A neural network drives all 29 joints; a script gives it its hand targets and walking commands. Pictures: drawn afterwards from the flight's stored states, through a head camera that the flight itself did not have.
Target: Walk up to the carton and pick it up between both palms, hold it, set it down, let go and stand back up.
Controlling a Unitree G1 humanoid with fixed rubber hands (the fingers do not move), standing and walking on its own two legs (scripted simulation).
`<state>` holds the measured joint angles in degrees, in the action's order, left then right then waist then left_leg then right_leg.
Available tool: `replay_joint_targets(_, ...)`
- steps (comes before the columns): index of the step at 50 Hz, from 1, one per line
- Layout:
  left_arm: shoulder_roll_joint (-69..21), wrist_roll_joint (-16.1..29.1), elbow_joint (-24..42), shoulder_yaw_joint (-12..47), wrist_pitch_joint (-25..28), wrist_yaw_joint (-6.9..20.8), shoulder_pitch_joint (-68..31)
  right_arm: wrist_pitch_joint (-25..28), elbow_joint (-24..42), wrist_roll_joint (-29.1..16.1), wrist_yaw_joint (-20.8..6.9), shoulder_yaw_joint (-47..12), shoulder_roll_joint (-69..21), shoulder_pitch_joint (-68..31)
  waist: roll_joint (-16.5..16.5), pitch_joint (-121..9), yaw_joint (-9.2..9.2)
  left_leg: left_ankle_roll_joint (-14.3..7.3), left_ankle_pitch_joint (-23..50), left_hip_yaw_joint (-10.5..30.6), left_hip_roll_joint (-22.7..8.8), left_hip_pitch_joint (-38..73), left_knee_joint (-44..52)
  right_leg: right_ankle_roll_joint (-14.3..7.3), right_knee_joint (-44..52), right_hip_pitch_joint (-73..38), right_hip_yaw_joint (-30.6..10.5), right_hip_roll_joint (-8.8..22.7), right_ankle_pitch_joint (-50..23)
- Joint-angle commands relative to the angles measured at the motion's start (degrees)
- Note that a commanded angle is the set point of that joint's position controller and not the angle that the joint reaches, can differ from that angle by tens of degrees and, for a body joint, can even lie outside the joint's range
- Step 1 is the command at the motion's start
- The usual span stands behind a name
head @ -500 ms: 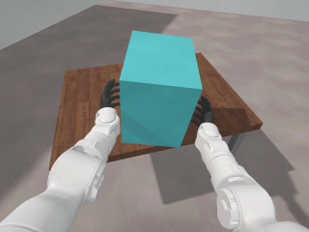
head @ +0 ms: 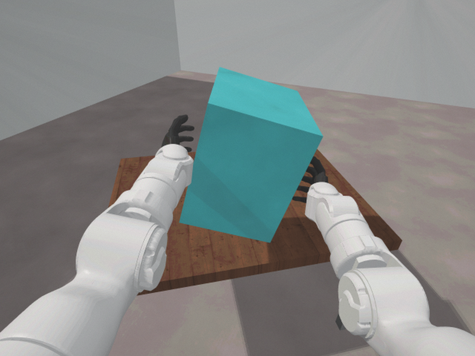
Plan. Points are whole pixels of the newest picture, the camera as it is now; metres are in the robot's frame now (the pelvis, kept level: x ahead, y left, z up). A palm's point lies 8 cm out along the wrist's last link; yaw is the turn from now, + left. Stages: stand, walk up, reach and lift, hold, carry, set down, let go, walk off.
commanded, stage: reach and lift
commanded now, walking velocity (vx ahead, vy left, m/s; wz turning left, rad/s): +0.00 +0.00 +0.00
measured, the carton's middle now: (243, 150) +0.51 -0.01 +0.16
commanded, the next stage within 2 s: hold in 1.26 s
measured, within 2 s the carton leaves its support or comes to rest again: neither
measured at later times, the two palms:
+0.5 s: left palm (171, 154) +0.37 +0.12 +0.23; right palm (323, 194) +0.34 -0.15 +0.16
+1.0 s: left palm (173, 140) +0.40 +0.12 +0.24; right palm (316, 184) +0.38 -0.14 +0.16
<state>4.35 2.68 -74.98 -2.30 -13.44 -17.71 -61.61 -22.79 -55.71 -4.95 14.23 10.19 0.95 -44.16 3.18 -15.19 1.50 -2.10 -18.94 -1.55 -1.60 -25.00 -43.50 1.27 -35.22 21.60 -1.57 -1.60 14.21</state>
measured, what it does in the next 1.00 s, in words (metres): stands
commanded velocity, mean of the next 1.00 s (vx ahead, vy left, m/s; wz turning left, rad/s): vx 0.00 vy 0.00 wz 0.00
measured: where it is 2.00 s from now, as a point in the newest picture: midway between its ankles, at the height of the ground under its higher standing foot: outside the picture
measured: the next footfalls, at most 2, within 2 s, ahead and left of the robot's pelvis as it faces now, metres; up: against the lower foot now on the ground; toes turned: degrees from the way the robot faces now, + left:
none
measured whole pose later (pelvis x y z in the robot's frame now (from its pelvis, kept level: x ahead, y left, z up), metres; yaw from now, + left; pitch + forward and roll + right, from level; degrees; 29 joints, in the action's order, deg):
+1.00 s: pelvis +0.00 -0.01 +0.02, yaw +0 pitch +0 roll -3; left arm 2.4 -5.9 -56.0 -12.1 -23.8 -14.8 -58.2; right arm -21.0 -54.6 -9.5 14.4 9.9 1.0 -45.3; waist 1.8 -10.4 1.1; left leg -2.0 -14.5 -1.1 -1.5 -19.7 -34.6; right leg 1.3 -26.0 16.0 -1.6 -1.7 9.8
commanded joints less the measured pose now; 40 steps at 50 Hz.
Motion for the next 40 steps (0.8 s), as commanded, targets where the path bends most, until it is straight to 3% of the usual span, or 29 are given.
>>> replay_joint_targets(1,-54.43,-7.46,20.88,-3.52,-3.33,14.99,-27.71,8.20,24.48,-8.72,-13.83,-16.14,-34.37,-68.64,-0.48,-11.73,-2.15,6.36,20.11,10.83,0.38,21.48,18.82,-3.09,13.63,-12.84,2.73,-2.52,-8.88)
replay_joint_targets(3,-55.64,-8.42,20.97,-3.97,-3.81,15.50,-26.98,8.53,22.93,-8.18,-14.03,-14.64,-33.92,-66.84,0.53,-10.45,-1.66,5.86,19.06,9.71,0.62,21.37,19.59,-3.57,14.67,-12.96,2.88,-2.50,-7.36)
replay_joint_targets(5,-56.86,-8.28,22.89,-2.60,-3.91,15.80,-27.36,9.68,25.74,-8.31,-14.00,-14.61,-33.94,-68.48,1.14,-12.56,-1.78,5.54,19.79,9.18,0.90,21.29,20.03,-3.59,15.16,-14.45,2.89,-2.64,-8.25)
replay_joint_targets(8,-57.37,-7.94,24.01,-1.71,-4.43,16.11,-27.47,10.34,28.58,-8.90,-14.27,-15.15,-34.39,-69.16,-0.37,-13.56,-1.85,4.68,17.12,8.34,1.50,21.00,21.32,-3.27,15.99,-16.21,2.86,-2.82,-7.37)
replay_joint_targets(9,-57.71,-7.90,24.61,-2.14,-4.16,15.96,-28.43,10.31,28.75,-9.03,-14.45,-16.35,-35.65,-69.80,-0.09,-16.02,-2.89,4.76,18.00,8.23,1.26,21.38,21.39,-3.27,15.88,-16.28,3.17,-3.24,-7.44)
replay_joint_targets(10,-57.61,-8.44,23.00,-2.48,-4.54,15.96,-27.75,10.26,27.92,-8.50,-14.33,-16.04,-35.32,-70.20,-1.04,-13.66,-3.37,4.22,14.76,7.94,1.39,19.94,21.77,-2.80,16.39,-15.15,3.08,-2.99,-5.14)
replay_joint_targets(11,-58.15,-7.76,25.62,-1.30,-4.60,15.99,-29.17,10.94,31.16,-8.55,-14.26,-15.51,-35.71,-71.57,0.10,-17.61,-2.65,4.37,14.97,8.36,1.00,20.90,21.97,-2.96,16.02,-16.82,3.04,-3.32,-6.42)
replay_joint_targets(12,-56.96,-8.80,22.06,-2.99,-5.36,15.96,-28.29,10.33,27.42,-8.20,-14.52,-14.91,-34.27,-71.18,-0.60,-12.76,-3.10,4.06,10.88,8.01,0.99,18.78,23.27,-2.98,16.80,-15.47,2.95,-2.78,-3.23)
replay_joint_targets(13,-56.53,-8.80,21.74,-3.80,-5.82,16.26,-27.85,10.59,29.57,-8.16,-14.49,-15.01,-35.19,-72.04,-1.27,-13.27,-3.48,3.50,8.91,7.91,1.06,18.07,23.78,-2.65,16.79,-16.52,2.78,-3.06,-2.38)
replay_joint_targets(16,-55.95,-9.18,18.51,-4.74,-6.35,16.82,-30.03,10.93,27.44,-6.12,-14.62,-12.07,-34.03,-74.96,-1.72,-11.36,-2.85,1.85,-1.00,7.69,0.54,14.18,27.22,-2.21,16.60,-17.19,3.20,-3.37,1.15)
replay_joint_targets(17,-54.97,-9.73,16.35,-6.30,-6.67,16.81,-29.93,10.74,27.33,-6.38,-14.92,-11.97,-33.54,-76.89,-2.77,-9.66,-3.76,1.11,-4.38,7.54,0.47,12.07,27.55,-1.91,16.45,-17.11,3.10,-3.19,3.24)
replay_joint_targets(22,-52.81,-9.86,16.03,-7.32,-6.77,17.20,-33.15,10.86,24.09,-5.51,-15.20,-10.50,-34.08,-77.29,-2.89,-7.69,-4.21,0.01,-11.60,8.00,-0.18,8.61,29.63,-1.11,15.71,-17.86,3.05,-2.89,5.05)
replay_joint_targets(24,-51.75,-9.74,14.17,-7.53,-7.27,17.46,-32.83,10.98,23.53,-5.08,-14.96,-10.09,-34.02,-77.92,-2.69,-6.88,-3.59,0.07,-11.06,7.53,0.04,7.95,29.34,-1.64,16.56,-17.22,2.60,-2.47,5.48)
replay_joint_targets(28,-52.26,-8.89,15.42,-6.25,-7.69,17.40,-32.15,11.79,26.46,-6.02,-14.78,-11.54,-34.57,-80.00,-3.09,-9.62,-4.51,-0.03,-8.98,7.46,0.09,8.87,28.34,-1.16,16.08,-16.83,2.52,-2.55,4.27)
replay_joint_targets(29,-52.46,-8.19,16.81,-5.10,-7.55,17.18,-33.97,11.90,25.96,-6.23,-14.68,-11.21,-34.63,-80.68,-2.67,-9.82,-3.92,-0.04,-8.76,7.51,0.14,8.89,28.32,-1.29,16.19,-16.23,2.61,-2.66,3.91)
replay_joint_targets(30,-53.21,-7.62,19.65,-4.16,-7.34,17.02,-34.33,12.09,28.11,-7.12,-14.49,-12.37,-36.18,-81.35,-1.91,-12.79,-4.25,0.29,-5.66,7.05,0.57,10.29,26.89,-1.46,15.90,-16.95,2.55,-2.51,2.57)
replay_joint_targets(34,-53.94,-7.31,19.22,-3.67,-7.97,16.48,-31.41,11.77,27.82,-7.67,-13.94,-13.16,-35.29,-79.75,-2.40,-13.04,-3.51,0.91,-0.70,7.26,0.70,12.42,25.50,-2.35,16.64,-15.72,2.31,-2.53,1.12)
replay_joint_targets(37,-53.16,-7.08,22.13,-2.70,-8.97,16.28,-30.71,11.27,31.46,-9.79,-13.28,-15.64,-35.75,-80.95,-2.69,-15.37,-4.44,1.34,4.55,6.68,1.40,14.70,23.96,-2.18,16.99,-15.80,2.16,-2.70,-0.68)
replay_joint_targets(40,-54.03,-7.01,23.39,-2.01,-9.74,16.35,-28.62,10.66,31.24,-9.99,-12.65,-16.05,-35.32,-77.71,-1.58,-15.34,-3.70,2.67,9.68,6.43,1.42,17.88,22.76,-2.93,18.06,-15.34,2.35,-2.91,-2.72)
